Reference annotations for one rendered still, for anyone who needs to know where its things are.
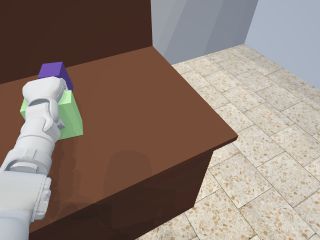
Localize sponge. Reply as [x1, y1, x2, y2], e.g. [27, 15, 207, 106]
[20, 90, 83, 140]

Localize left robot forearm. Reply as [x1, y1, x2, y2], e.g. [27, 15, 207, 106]
[0, 96, 61, 176]

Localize robot left hand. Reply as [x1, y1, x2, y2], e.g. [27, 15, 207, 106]
[22, 76, 68, 130]

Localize robot left upper arm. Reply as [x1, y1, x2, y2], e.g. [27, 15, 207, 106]
[0, 170, 52, 240]

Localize table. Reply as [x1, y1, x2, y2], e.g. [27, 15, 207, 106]
[0, 0, 239, 240]

